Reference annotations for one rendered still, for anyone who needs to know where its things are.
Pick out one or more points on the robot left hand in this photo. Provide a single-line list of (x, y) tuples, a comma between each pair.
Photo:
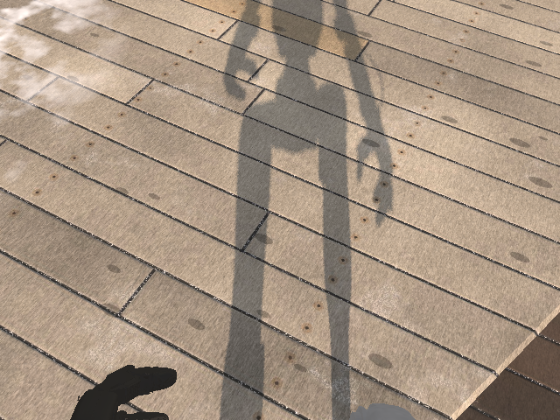
[(121, 386)]

